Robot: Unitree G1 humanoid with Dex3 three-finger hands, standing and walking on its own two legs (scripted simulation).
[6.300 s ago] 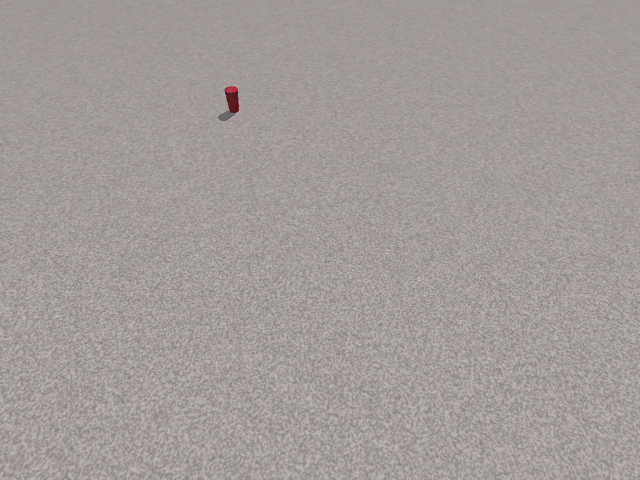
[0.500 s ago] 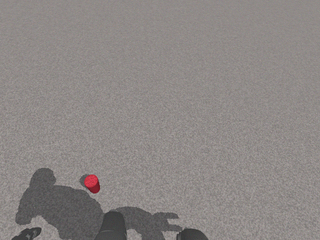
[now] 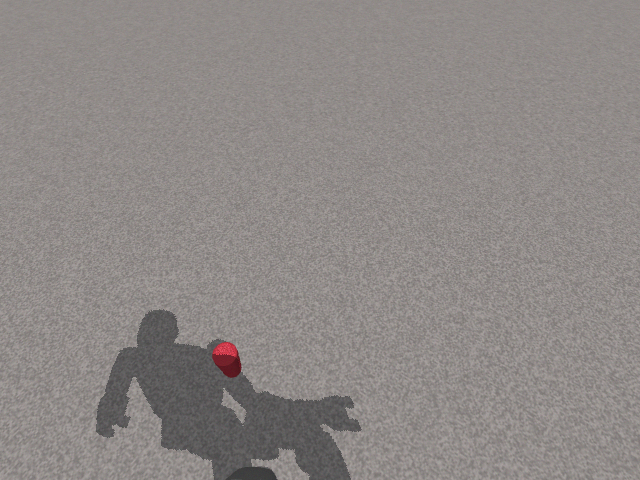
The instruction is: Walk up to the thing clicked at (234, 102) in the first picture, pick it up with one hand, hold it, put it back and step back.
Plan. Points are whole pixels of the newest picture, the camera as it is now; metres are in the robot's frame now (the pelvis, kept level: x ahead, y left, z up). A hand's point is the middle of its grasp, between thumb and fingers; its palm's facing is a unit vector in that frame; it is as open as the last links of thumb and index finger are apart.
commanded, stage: walk up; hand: left
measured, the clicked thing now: (228, 361) +0.48 +0.32 -0.69
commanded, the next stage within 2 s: stand in 1.32 s
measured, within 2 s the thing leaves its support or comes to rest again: neither
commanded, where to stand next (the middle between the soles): +0.10 +0.03 m, yaw -2 degrees
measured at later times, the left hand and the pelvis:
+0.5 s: hand out of the picture +0.10 +0.28 -0.14, palm faces +0.01 -0.94 -0.35, open 7.4 cm; pelvis +0.01 +0.01 +0.02, yaw +1 degrees
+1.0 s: hand out of the picture +0.09 +0.27 -0.13, palm faces +0.03 -0.94 -0.33, open 7.4 cm; pelvis +0.02 +0.01 +0.03, yaw +2 degrees
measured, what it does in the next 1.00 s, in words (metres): stands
